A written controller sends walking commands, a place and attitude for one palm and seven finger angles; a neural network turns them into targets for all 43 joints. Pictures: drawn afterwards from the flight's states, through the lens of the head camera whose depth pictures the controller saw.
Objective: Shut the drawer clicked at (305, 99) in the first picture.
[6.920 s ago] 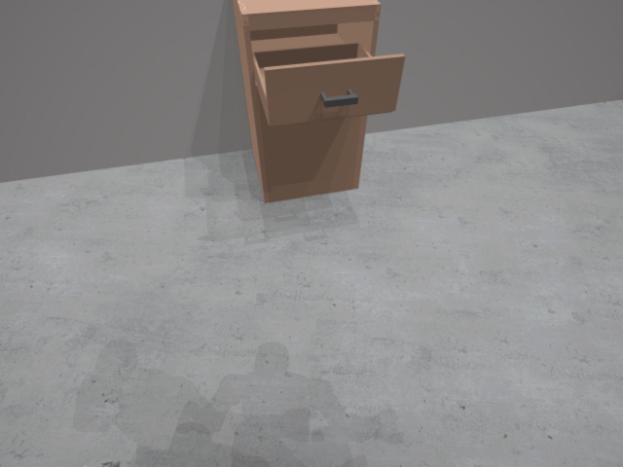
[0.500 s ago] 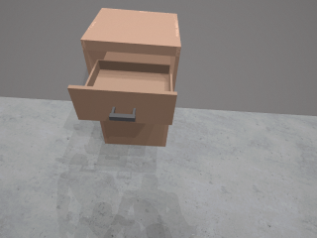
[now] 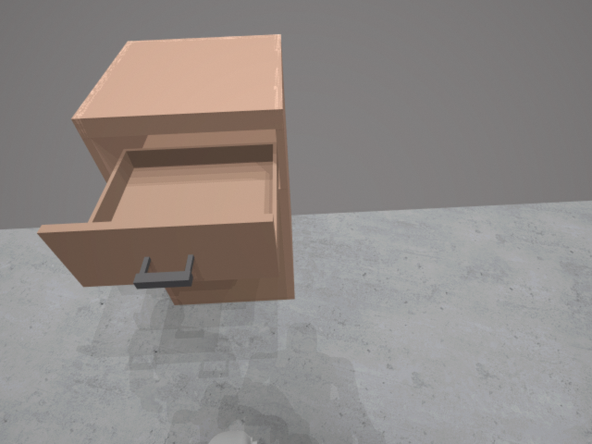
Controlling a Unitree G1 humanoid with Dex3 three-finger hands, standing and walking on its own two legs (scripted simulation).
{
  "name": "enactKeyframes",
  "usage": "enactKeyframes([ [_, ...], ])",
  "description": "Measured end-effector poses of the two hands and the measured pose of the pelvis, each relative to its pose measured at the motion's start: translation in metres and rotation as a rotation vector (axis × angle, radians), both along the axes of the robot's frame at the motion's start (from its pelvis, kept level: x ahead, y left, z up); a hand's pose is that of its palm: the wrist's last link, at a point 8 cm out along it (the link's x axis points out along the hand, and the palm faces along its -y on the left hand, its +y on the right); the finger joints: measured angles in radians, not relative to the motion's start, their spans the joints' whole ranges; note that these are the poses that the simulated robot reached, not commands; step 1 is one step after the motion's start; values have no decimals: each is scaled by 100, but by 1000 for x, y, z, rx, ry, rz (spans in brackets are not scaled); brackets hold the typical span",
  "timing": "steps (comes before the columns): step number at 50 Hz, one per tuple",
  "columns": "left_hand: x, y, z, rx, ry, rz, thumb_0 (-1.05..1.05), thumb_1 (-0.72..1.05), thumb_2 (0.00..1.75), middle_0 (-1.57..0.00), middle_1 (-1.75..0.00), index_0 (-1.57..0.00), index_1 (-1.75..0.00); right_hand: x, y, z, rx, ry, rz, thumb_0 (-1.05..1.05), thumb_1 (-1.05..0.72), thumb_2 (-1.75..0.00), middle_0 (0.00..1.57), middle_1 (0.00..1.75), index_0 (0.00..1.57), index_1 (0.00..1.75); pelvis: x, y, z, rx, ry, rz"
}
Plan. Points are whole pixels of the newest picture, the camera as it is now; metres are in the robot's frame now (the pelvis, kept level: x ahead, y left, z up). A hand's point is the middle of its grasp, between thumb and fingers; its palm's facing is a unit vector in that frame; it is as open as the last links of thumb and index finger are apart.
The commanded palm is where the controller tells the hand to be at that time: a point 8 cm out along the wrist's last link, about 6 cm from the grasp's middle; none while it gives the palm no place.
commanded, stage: take the last steps up to it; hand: left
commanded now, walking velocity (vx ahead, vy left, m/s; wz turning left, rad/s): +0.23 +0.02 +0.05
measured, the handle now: (166, 270) +0.44 +0.27 -0.09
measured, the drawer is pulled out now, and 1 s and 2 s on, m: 0.29 0.29 0.29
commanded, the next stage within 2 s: come to a stop and stand still in 0.28 s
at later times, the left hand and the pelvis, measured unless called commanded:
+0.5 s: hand out of the picture +0.06 +0.20 -0.18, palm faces +0.09 -0.99 -0.14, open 7.4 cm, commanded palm none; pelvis +0.11 +0.04 +0.00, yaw +0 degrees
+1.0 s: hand (181, 433) +0.18 +0.20 -0.17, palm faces +0.06 -0.97 -0.23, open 7.3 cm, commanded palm none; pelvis +0.12 +0.02 +0.00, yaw +1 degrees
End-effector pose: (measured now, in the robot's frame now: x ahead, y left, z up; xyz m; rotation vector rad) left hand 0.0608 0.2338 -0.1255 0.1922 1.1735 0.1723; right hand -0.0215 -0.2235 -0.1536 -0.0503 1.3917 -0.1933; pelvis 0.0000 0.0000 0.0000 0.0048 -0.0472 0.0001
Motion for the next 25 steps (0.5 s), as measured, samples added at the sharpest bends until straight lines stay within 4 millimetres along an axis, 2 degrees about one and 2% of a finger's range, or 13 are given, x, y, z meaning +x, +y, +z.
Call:
enactKeyframes([
  [4, -17, -2, -3, -20, 76, 33, 0, 94, 90, -20, -30, -20, -30, 65, -4, 11, -12, -110, 40, 0, -92, -89, 19, 30, 19, 30, 20, -2, 5, -6, 7, 1],
  [8, -36, -7, -8, -60, 149, 84, 0, 93, 90, -20, -30, -20, -30, 117, -4, 19, -31, -165, 91, 0, -93, -90, 19, 30, 19, 30, 40, 3, 7, -14, 9, 4],
  [15, -66, -7, -24, -135, 308, 175, 0, 91, 90, -20, -30, -20, -30, 193, 26, 26, -56, -227, 180, 0, -92, -90, 19, 30, 19, 30, 79, 26, 0, -31, 10, 15],
  [17, -68, -3, -31, -151, 353, 181, 0, 91, 90, -20, -30, -20, -30, 206, 37, 24, -63, -243, 188, 0, -92, -90, 19, 30, 20, 30, 88, 33, -5, -24, 6, 16],
  [19, -62, 1, -31, -152, 382, 165, 1, 91, 90, -20, -30, -20, -30, 208, 46, 23, -58, -241, 182, 0, -91, -89, 19, 30, 20, 30, 95, 38, -5, -11, 2, 7],
  [21, -47, 7, -29, -146, 381, 145, 1, 91, 90, -20, -30, -20, -30, 209, 47, 25, -71, -244, 135, -2, -94, -89, 20, 30, 20, 30, 102, 41, -2, -6, 4, 2],
  [25, -4, 17, -25, -116, 317, 122, 1, 91, 90, -20, -30, -20, -30, 201, 39, 25, -91, -183, 121, -3, -96, -89, 20, 30, 20, 30, 113, 42, 2, 6, 14, 7],
])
